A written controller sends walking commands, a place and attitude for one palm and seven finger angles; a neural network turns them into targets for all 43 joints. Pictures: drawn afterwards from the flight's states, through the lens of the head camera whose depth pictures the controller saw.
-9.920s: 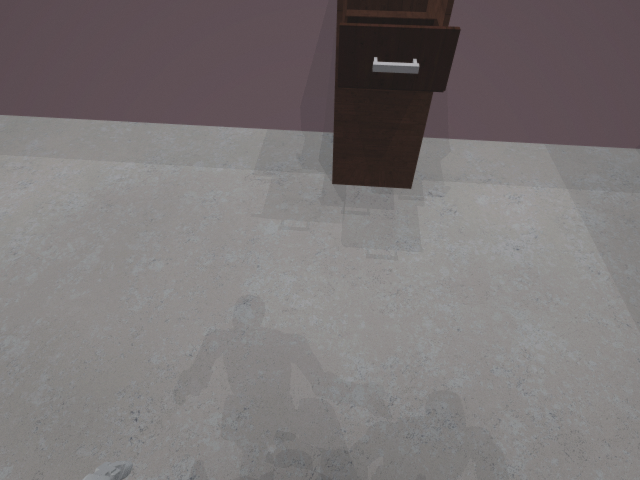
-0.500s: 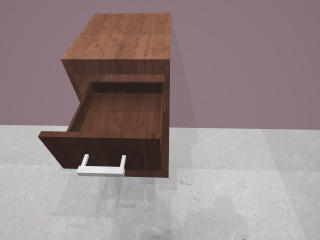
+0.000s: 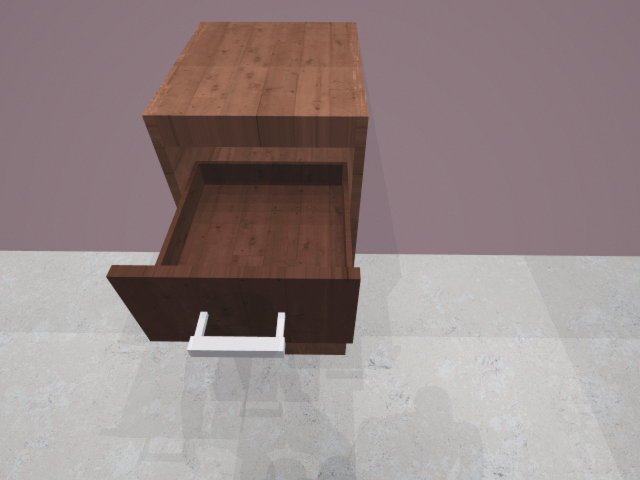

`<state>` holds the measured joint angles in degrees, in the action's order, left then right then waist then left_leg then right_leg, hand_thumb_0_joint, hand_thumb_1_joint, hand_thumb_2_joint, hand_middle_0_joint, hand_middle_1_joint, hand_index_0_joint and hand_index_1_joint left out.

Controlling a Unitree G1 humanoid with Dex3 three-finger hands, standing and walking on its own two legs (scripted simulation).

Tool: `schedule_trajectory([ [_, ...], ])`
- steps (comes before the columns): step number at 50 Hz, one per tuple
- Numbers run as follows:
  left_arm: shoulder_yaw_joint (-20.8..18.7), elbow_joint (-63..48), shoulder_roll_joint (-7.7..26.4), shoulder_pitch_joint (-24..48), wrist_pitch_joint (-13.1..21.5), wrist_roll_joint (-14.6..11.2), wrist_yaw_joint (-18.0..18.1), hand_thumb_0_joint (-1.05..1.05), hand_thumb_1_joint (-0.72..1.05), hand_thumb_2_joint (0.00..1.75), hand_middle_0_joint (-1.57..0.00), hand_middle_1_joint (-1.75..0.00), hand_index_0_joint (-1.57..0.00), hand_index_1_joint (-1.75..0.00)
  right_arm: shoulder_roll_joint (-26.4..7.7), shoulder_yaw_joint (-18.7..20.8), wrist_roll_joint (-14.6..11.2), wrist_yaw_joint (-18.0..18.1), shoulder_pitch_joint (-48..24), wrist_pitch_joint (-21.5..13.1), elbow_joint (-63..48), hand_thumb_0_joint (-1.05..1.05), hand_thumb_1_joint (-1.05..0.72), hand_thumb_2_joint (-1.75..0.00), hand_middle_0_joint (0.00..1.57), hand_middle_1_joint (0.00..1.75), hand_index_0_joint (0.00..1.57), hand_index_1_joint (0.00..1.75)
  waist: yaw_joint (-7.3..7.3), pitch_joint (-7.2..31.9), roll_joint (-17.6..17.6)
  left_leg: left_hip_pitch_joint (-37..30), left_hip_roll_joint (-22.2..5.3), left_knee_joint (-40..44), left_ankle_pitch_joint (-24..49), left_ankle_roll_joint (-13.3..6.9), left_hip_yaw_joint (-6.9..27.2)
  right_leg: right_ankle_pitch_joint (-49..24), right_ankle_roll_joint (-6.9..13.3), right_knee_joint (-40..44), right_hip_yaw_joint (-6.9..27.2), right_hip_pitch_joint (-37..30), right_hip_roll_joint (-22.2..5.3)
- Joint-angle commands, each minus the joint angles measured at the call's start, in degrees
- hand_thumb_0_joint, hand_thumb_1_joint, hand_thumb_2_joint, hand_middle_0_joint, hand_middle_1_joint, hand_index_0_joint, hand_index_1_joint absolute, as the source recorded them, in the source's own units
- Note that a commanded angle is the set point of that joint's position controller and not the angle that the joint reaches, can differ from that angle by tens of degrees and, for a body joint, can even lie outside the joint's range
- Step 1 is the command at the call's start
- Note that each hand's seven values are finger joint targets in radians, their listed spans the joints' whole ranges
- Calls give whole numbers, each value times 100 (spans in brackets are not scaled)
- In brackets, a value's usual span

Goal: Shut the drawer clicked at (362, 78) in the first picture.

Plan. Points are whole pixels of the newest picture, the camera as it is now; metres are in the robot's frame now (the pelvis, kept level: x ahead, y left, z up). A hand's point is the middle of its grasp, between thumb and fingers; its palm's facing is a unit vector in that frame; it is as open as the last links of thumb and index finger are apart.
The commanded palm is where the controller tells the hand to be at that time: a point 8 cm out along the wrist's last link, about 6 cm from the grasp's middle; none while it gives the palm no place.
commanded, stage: come to a stop and stand still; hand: left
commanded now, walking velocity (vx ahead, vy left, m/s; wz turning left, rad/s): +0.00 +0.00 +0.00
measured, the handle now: (239, 333) +0.32 +0.14 -0.03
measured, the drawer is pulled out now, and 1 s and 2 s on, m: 0.29 0.29 0.29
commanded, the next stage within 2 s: look again from close up in 0.26 s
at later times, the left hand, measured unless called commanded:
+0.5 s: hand out of the picture +0.01 +0.17 -0.17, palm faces +0.01 -0.98 -0.19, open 7.3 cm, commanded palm none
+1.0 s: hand out of the picture +0.05 +0.17 -0.14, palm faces +0.13 -0.96 -0.25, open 7.2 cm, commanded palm +0.10 +0.20 -0.06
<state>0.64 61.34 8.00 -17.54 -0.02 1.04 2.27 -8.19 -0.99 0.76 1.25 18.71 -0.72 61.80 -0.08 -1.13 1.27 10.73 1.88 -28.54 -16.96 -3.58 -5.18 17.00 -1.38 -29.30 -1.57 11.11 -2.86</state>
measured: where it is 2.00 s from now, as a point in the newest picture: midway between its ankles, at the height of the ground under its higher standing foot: outside the picture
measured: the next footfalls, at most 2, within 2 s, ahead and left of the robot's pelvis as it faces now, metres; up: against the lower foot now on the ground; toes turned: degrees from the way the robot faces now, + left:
none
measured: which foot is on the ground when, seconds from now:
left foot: down 0.00-1.00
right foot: down 0.00-1.00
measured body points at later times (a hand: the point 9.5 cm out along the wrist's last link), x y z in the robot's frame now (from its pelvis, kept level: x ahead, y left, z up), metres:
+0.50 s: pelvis +0.01 +0.00 +0.00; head +0.02 +0.00 +0.45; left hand +0.01 +0.22 -0.16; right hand +0.02 -0.22 -0.16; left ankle -0.01 +0.08 -0.74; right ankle -0.01 -0.14 -0.74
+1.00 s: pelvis +0.00 -0.02 +0.00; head +0.01 -0.02 +0.45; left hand +0.04 +0.22 -0.12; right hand +0.01 -0.24 -0.15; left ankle -0.01 +0.08 -0.74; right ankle -0.01 -0.14 -0.74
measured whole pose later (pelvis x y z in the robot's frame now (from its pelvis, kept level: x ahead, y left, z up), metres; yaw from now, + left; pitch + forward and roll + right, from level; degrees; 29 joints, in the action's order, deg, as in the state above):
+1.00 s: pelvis +0.00 -0.02 +0.00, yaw +0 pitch -1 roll +1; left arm -0.1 34.4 10.0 -27.1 -4.7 -3.4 5.5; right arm -9.0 -0.8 -1.1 3.0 20.2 -6.5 57.8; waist 0.2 -1.5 -0.6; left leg 10.2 1.3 -26.3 -15.7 -2.0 -5.3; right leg 16.7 -0.4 -29.3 -1.4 11.7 -2.2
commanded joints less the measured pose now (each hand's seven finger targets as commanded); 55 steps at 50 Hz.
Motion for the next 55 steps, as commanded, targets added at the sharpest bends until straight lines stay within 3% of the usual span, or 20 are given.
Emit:
schedule_trajectory([
  [1, -82, -147, 433, -349, 55, -20, 19, 0, 90, 90, -20, -30, -20, -30, -680, 117, 1, 47, 248, -145, -169, 0, -90, -90, 20, 30, 20, 30, 65, -468, -31, 373, -925, 1170, 677, -41, 1135, -344, 279, 253, 197, 139, -133],
  [7, -101, -107, 522, -321, 49, -49, 38, 0, 90, 90, -20, -30, -20, -30, -719, 124, -11, 78, 229, -161, -86, 0, -90, -90, 20, 30, 20, 30, 40, -132, -48, -201, -873, 832, 1994, -9, 905, -749, 228, 283, 225, 39, -217],
  [19, -111, -17, 578, -291, 40, -50, 49, 0, 90, 90, -20, -30, -20, -30, -669, 142, -22, 81, 108, -149, 31, 0, -90, -90, 20, 30, 20, 30, 26, -165, -12, -375, -823, 805, 2209, 37, 758, -1155, 221, 382, 291, -6, -279],
  [27, -98, 12, 561, -331, 50, -37, 45, 0, 90, 90, -20, -30, -20, -30, -640, 135, -30, 63, 58, -126, 72, 0, -90, -90, 20, 30, 20, 30, 24, -280, -226, -311, -780, 836, 1662, 59, 719, -1112, 235, 543, 365, 53, -322],
  [29, -100, 13, 559, -328, 48, -43, 37, 0, 90, 90, -20, -30, -20, -30, -616, 136, -31, 65, 66, -131, 95, 0, -90, -90, 20, 30, 20, 30, 29, -281, -101, -316, -788, 886, 1683, 56, 708, -1123, 237, 549, 355, 47, -313],
  [34, -94, 20, 557, -359, 70, -44, 40, 0, 90, 90, -20, -30, -20, -30, -581, 134, -38, 60, 65, -126, 131, 0, -90, -90, 20, 30, 20, 30, 18, -240, -256, -368, -787, 867, 1593, 65, 687, -1210, 255, 603, 408, 54, -322],
  [40, -87, 18, 541, -381, 69, -43, 42, 0, 90, 90, -20, -30, -20, -30, -561, 127, -38, 60, 84, -131, 185, 0, -90, -90, 20, 30, 20, 30, 33, -299, -102, -296, -783, 892, 1508, 89, 686, -1123, 265, 626, 440, 89, -310],
  [45, -84, 22, 518, -424, 82, -39, 43, 0, 90, 90, -20, -30, -20, -30, -518, 128, -47, 62, 123, -138, 211, 0, -90, -90, 20, 30, 20, 30, 32, -293, -186, -325, -797, 896, 1494, 87, 669, -1166, 272, 664, 456, 95, -318],
  [46, -87, 218, 705, -624, 244, 56, 241, 0, 90, 90, -20, -30, -20, -30, -786, 153, -76, 29, -315, -166, -220, 0, -90, -90, 20, 30, 20, 30, 117, -327, -687, 170, -950, -306, 2815, 266, 596, -3216, 187, 566, 544, 87, -531],
  [47, -666, -8697, 1834, 3438, 1396, -1108, 200, 0, 90, 90, -22, -32, -22, -32, -1703, 302, -320, 246, -124, -987, -2152, 0, -90, -90, 20, 30, 20, 30, -503, 2688, 426, -1486, -358, 309, 3111, 316, 726, -2666, 257, 15, 45, -285, 63],
  [48, -521, -7258, 1331, 942, 1096, -620, 456, 0, 90, 90, -24, -34, -24, -34, -1164, 163, -209, 395, -672, -1539, -1846, 0, -90, -90, 20, 30, 20, 30, 37, 2681, 1449, -1881, -645, 417, 3691, 325, 611, -1096, 351, -302, -21, 122, 233],
  [49, 227, -6200, 140, -625, 249, -767, 674, 0, 90, 90, -26, -37, -26, -37, -920, 256, -328, 329, -680, -1750, -1832, 0, -90, -90, 20, 30, 20, 30, -127, 1504, 1130, -937, -654, 567, 3443, 520, 705, -142, 243, -489, -274, 711, 190],
  [50, 672, -6329, -449, -424, 166, -885, 571, 0, 90, 90, -28, -39, -28, -39, -1071, 234, -343, 278, -423, -1803, -1667, 0, -90, -90, 20, 30, 20, 30, -255, 616, 487, -405, -589, 469, 2604, 454, 745, -139, 197, -399, -321, 987, 204],
  [51, 522, -6674, -233, -71, 396, -926, 507, 0, 90, 90, -30, -41, -30, -41, -1235, 333, -310, 257, -585, -1909, -2031, 0, -90, -90, 20, 30, 20, 30, -318, 92, 242, 145, -495, 231, 1624, 360, 830, -147, 197, -211, -400, 1174, 202],
  [52, 226, -6704, 102, -82, 678, -866, 431, 0, 90, 90, -32, -43, -32, -43, -1381, 389, -217, 232, -610, -1972, -2202, 0, -90, -90, 20, 30, 20, 30, -411, 178, -156, 519, -354, -88, 892, 305, 831, -229, 215, -102, -450, 1341, 229],
  [53, 86, -6381, 63, -450, 975, -884, 304, 0, 90, 90, -34, -45, -34, -45, -1375, 420, -135, 213, -651, -1995, -2400, 0, -90, -90, 20, 30, 20, 30, -392, 177, -872, 938, -285, -367, 546, 274, 826, -50, 212, -218, -520, 1601, 258],
  [54, -47, -6053, -27, -1215, 1305, -941, 94, 0, 90, 90, -36, -47, -36, -47, -1312, 487, -141, 150, -775, -2016, -2612, 0, -90, -90, 20, 30, 20, 30, -135, 279, -1046, 1193, -240, -578, 443, 309, 704, 155, 242, -359, -507, 1661, 272],
  [55, 26, -5779, -256, -1760, 1673, -1014, -187, 0, 90, 90, -38, -50, -38, -50, -1266, 487, -90, 72, -893, -2018, -2837, 0, -90, -90, 20, 30, 20, 30, 29, 455, -1420, 1548, -206, -832, 347, 349, 650, 301, 244, -668, -540, 1900, 304],
])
